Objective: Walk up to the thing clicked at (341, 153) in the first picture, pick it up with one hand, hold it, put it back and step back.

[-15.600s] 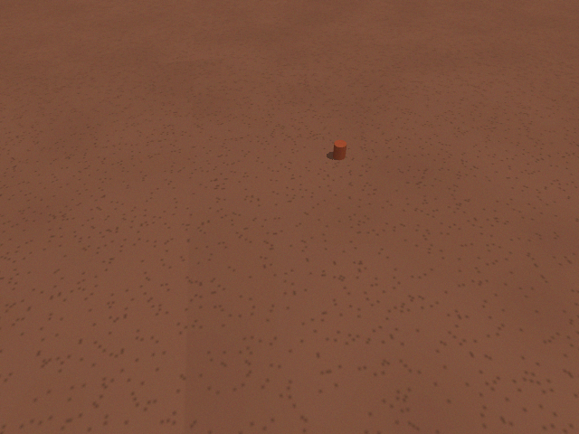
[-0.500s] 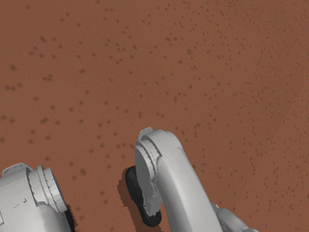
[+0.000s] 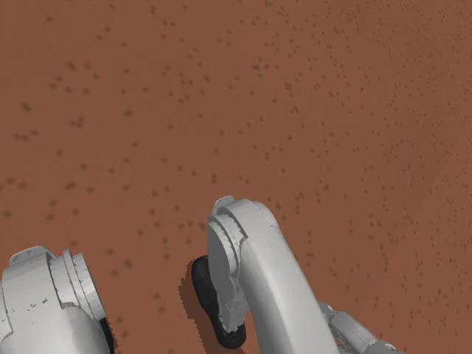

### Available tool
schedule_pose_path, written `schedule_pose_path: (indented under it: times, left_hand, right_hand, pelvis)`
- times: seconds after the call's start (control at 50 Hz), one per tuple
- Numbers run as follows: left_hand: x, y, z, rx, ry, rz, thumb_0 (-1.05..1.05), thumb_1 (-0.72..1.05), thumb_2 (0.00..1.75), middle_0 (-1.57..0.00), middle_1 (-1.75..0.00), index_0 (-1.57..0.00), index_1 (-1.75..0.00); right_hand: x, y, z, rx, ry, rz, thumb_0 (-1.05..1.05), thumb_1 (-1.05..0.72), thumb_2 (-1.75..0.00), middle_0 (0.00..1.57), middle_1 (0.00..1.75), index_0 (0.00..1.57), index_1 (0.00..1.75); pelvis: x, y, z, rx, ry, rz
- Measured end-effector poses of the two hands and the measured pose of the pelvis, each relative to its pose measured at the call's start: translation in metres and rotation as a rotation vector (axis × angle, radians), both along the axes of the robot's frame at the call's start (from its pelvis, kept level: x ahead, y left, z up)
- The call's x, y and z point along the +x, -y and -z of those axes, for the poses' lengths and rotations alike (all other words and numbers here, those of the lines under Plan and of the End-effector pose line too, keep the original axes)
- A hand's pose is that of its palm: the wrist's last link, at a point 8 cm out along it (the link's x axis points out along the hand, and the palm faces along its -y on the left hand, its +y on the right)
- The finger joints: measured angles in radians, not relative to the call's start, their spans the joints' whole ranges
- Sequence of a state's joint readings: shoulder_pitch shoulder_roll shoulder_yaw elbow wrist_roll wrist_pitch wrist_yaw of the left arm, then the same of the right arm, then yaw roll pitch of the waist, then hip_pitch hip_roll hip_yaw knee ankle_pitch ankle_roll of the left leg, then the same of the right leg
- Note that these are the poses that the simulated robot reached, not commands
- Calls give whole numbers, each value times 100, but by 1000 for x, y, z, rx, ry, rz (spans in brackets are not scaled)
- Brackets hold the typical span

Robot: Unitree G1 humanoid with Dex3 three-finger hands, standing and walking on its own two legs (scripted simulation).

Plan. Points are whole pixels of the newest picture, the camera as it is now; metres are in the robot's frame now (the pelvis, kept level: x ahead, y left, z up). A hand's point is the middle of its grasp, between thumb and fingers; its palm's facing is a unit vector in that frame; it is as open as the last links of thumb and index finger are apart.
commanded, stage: close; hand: left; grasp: from above
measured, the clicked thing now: out of the picture +0.42 +0.35 -0.26
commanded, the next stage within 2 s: settle in 0.74 s
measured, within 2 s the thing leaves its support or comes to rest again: leaves its support in 1.14 s
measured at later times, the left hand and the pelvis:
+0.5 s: hand out of the picture +0.41 +0.35 -0.23, palm faces -0.42 -0.17 -0.89, open 11.1 cm; pelvis +0.00 +0.00 +0.00, yaw +0 degrees
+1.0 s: hand out of the picture +0.41 +0.35 -0.23, palm faces -0.42 -0.17 -0.89, open 10.7 cm; pelvis +0.00 +0.00 +0.00, yaw +0 degrees
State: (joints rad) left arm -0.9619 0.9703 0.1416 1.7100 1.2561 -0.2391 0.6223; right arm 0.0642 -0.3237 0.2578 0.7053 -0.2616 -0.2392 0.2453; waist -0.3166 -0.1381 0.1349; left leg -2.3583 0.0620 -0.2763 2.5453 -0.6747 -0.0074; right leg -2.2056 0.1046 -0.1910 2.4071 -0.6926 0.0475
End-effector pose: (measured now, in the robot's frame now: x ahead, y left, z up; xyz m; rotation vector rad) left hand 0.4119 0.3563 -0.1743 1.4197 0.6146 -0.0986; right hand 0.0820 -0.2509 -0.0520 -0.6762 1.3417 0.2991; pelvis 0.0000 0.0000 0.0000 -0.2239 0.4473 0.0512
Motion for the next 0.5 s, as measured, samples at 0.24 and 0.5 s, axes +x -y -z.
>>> schedule_pose_path:
  times: [0.24,0.5]
  left_hand:
    - [0,0,0,3,-1,0,1,-10,76,-52,-90,-40,-86]
    - [1,1,0,9,-2,2,2,-10,78,-64,-90,-41,-86]
  right_hand:
    - [-1,1,1,9,-9,-11,0,-90,-89,20,30,20,30]
    - [-8,3,2,8,-31,-1,0,-90,-89,20,30,20,30]
  pelvis:
    - [0,1,0,3,0,0]
    - [0,2,0,5,-2,3]
